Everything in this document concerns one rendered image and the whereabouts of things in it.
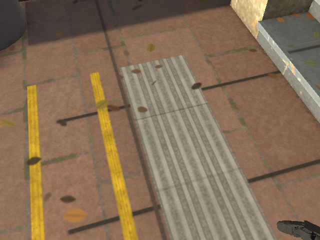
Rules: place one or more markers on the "right robot hand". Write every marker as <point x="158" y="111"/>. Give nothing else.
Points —
<point x="304" y="230"/>

